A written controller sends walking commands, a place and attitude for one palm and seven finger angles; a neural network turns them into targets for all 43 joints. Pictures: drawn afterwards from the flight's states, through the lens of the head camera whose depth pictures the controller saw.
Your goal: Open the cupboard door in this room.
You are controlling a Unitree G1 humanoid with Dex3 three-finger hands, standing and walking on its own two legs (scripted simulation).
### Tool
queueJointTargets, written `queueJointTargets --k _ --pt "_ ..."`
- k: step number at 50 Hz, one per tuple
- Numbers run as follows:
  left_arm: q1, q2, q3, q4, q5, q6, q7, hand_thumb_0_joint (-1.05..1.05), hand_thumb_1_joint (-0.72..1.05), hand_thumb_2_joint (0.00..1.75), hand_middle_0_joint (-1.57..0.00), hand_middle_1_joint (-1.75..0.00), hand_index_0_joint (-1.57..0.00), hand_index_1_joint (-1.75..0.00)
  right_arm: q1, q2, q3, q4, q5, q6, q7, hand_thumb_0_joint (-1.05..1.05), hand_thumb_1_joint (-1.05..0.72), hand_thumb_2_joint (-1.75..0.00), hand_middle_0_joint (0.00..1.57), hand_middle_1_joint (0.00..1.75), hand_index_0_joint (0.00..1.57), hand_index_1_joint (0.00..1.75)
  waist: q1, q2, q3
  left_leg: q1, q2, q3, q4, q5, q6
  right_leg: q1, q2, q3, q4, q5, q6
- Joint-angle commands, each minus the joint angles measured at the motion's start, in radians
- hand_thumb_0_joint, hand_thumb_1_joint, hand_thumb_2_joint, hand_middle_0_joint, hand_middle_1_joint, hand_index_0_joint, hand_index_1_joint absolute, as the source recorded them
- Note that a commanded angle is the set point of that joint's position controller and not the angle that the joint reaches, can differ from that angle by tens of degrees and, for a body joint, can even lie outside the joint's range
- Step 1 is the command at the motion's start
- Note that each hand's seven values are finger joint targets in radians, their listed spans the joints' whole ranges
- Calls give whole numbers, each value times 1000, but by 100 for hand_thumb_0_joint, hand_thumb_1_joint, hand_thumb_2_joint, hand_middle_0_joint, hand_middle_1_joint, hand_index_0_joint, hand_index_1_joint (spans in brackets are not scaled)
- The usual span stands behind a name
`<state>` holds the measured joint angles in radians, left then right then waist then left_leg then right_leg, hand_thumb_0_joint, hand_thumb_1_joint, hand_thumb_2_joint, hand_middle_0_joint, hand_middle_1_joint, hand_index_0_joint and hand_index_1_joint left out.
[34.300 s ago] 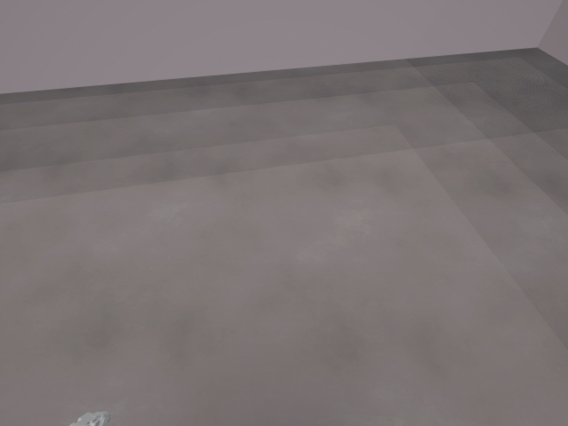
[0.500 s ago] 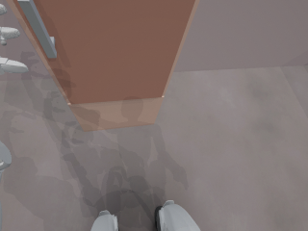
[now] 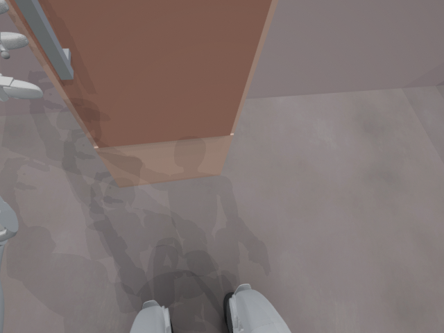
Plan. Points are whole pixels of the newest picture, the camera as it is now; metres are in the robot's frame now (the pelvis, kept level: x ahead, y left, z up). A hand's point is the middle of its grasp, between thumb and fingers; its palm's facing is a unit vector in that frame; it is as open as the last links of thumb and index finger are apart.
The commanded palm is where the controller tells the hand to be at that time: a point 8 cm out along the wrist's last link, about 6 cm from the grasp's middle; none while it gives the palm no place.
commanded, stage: slide the fingers in behind the handle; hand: left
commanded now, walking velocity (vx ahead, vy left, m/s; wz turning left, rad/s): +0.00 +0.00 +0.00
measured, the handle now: (48, 30) +0.59 +0.21 +0.11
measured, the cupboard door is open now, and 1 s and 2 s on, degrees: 0 0 0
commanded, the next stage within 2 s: close the thumb around the handle in 1.44 s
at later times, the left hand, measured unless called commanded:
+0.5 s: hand (30, 57) +0.54 +0.23 +0.11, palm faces +0.02 -1.00 +0.00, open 14.0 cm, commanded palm +0.52 +0.26 +0.10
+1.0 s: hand (54, 57) +0.54 +0.20 +0.11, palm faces +0.05 -1.00 -0.01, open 13.9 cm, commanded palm +0.52 +0.22 +0.10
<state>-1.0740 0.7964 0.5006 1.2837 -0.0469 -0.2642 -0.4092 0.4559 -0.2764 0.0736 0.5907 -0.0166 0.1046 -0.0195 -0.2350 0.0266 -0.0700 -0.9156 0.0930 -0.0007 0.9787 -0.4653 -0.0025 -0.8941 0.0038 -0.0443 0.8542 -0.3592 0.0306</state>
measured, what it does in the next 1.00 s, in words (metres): stands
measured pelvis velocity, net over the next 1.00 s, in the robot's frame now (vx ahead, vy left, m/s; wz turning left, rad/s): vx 0.00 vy -0.01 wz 0.02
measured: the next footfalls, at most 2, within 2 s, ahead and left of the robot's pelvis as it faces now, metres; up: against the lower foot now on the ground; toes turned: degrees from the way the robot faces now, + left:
none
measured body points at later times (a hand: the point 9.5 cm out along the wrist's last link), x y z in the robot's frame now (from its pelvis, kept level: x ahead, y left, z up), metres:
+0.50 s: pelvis +0.00 +0.00 +0.00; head +0.14 +0.03 +0.43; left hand +0.53 +0.28 +0.11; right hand -0.03 -0.26 -0.10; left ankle -0.01 +0.11 -0.68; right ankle +0.02 -0.15 -0.68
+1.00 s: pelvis +0.00 -0.01 +0.00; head +0.14 +0.02 +0.43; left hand +0.53 +0.25 +0.11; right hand -0.03 -0.26 -0.10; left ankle -0.01 +0.11 -0.68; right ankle +0.02 -0.15 -0.68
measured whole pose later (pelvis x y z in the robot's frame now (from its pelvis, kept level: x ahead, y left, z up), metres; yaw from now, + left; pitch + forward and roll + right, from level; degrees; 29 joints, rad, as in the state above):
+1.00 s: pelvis +0.00 -0.01 +0.00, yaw +1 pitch +22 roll -4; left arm -1.07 0.59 0.40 1.25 -0.04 -0.30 -0.21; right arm 0.45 -0.27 0.04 0.63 -0.04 0.06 0.01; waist -0.22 0.03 -0.09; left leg -0.90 0.08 -0.02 0.97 -0.46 -0.01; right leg -0.88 -0.01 -0.06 0.86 -0.37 0.02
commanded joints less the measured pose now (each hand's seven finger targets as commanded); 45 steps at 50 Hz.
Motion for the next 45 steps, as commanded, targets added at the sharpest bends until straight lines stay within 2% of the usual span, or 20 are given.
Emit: queueJointTargets --k 1,4,6,8,11,13,14,16,18,19,21,24,27,33,35,36,38,42,44,45 --pt "-440 248 20 -227 -32 -64 3 0 -50 30 -30 -120 -30 -120 206 -203 -81 -27 -3 -13 -14 0 -90 -90 20 30 20 30 1 197 -510 396 -47 -36 -91 480 27 211 59 -11 -62 335 -40" --pt "-438 255 23 -223 -20 -65 21 0 -50 30 -30 -120 -30 -120 207 -201 -81 -23 -5 -17 -11 0 -90 -90 20 30 20 30 4 199 -481 378 -48 -36 -97 459 28 209 58 -12 -65 317 -41" --pt "-445 229 15 -268 -19 -78 34 0 -50 30 -30 -120 -30 -120 210 -198 -87 -20 -10 -18 -7 0 -90 -90 20 30 20 30 8 234 -522 434 -46 -40 -93 506 22 195 58 -15 -61 332 -43" --pt "-427 217 15 -241 -22 -74 43 0 -50 30 -30 -120 -30 -120 209 -197 -86 -17 -9 -18 -5 0 -90 -90 20 30 20 30 4 195 -494 405 -47 -35 -94 483 25 203 58 -15 -65 327 -42" --pt "-406 227 22 -235 -17 -78 50 0 -50 30 -30 -120 -30 -120 202 -197 -85 -26 -6 -21 -4 0 -90 -90 20 30 20 30 15 193 -497 380 -52 -27 -97 467 28 232 57 -8 -63 340 -42" --pt "-443 185 -16 -235 -15 -76 53 0 -50 30 -30 -120 -30 -120 200 -194 -87 -18 -6 -23 -5 0 -90 -90 20 30 20 30 -7 182 -459 374 -51 -28 -99 439 30 207 57 -9 -72 315 -39" --pt "-451 220 14 -255 -17 -81 58 0 -50 30 -30 -120 -30 -120 204 -199 -88 -20 -7 -24 -5 0 -90 -90 20 30 20 30 4 184 -486 377 -52 -30 -101 443 29 228 57 -7 -69 321 -40" --pt "-441 211 17 -266 -20 -91 60 0 -50 30 -30 -120 -30 -120 203 -194 -90 -20 -8 -26 -5 0 -90 -90 20 30 20 30 8 212 -526 419 -50 -35 -96 496 23 223 56 -11 -59 349 -43" --pt "-412 153 -15 -227 -25 -84 62 0 -50 30 -30 -120 -30 -120 195 -190 -89 -19 -7 -28 1 0 -90 -90 20 30 20 30 4 199 -473 401 -51 -30 -95 473 23 199 58 -14 -66 328 -42" --pt "-433 166 -11 -234 -25 -83 65 0 -50 30 -30 -120 -30 -120 196 -193 -88 -17 -8 -27 0 0 -90 -90 20 30 20 30 -2 174 -463 383 -50 -32 -98 455 26 209 57 -13 -67 323 -40" --pt "-443 155 -19 -241 -19 -85 73 0 -50 30 -30 -120 -30 -120 195 -192 -90 -18 -8 -29 -2 0 -90 -90 20 30 20 30 0 196 -486 409 -51 -37 -98 473 23 197 55 -13 -62 325 -42" --pt "-465 130 -37 -219 -18 -77 90 0 -50 30 -30 -120 -30 -120 192 -189 -87 -15 -9 -34 -2 0 -90 -90 20 30 20 30 -12 181 -448 377 -53 -32 -98 435 26 186 53 -11 -68 303 -39" --pt "-485 145 -16 -248 -12 -91 107 0 -50 30 -30 -120 -30 -120 201 -190 -90 -13 -15 -39 0 0 -90 -90 20 30 20 30 -5 183 -512 407 -52 -41 -91 471 23 199 52 -11 -55 324 -40" --pt "-502 69 -72 -224 -9 -92 114 0 -50 30 -30 -120 -30 -120 203 -185 -93 5 -14 -44 6 0 -90 -90 20 30 20 30 -25 171 -480 406 -52 -44 -90 451 23 170 53 -14 -61 305 -40" --pt "-522 37 -87 -254 -15 -96 117 0 -50 30 -30 -120 -30 -120 206 -183 -93 5 -18 -47 7 0 -90 -90 20 30 20 30 -24 205 -508 439 -54 -47 -89 473 22 161 54 -16 -57 308 -45" --pt "-515 55 -73 -253 -13 -96 121 0 -50 30 -30 -120 -30 -120 208 -185 -96 11 -17 -47 7 0 -90 -90 20 30 20 30 -20 201 -518 448 -51 -49 -86 485 19 156 54 -16 -57 312 -43" --pt "-536 -11 -119 -270 -14 -97 124 0 -50 30 -30 -120 -30 -120 207 -177 -98 17 -20 -50 12 0 -90 -90 20 30 20 30 -27 223 -516 468 -52 -53 -86 496 15 142 55 -21 -57 309 -44" --pt "-521 -15 -96 -265 -25 -96 148 0 -50 30 -30 -120 -30 -120 209 -176 -99 22 -23 -51 15 0 -90 -90 20 30 20 30 -18 202 -521 454 -54 -50 -87 507 15 169 55 -20 -56 336 -44" --pt "-496 -24 -101 -241 -14 -93 166 0 -50 30 -30 -120 -30 -120 204 -173 -98 18 -22 -52 19 0 -90 -90 20 30 20 30 -18 171 -478 419 -57 -46 -93 474 19 174 55 -20 -62 323 -42" --pt "-510 9 -74 -257 -12 -102 178 0 -50 30 -30 -120 -30 -120 208 -175 -96 18 -25 -53 19 0 -90 -90 20 30 20 30 -14 159 -475 406 -59 -44 -93 472 23 192 55 -18 -60 332 -44"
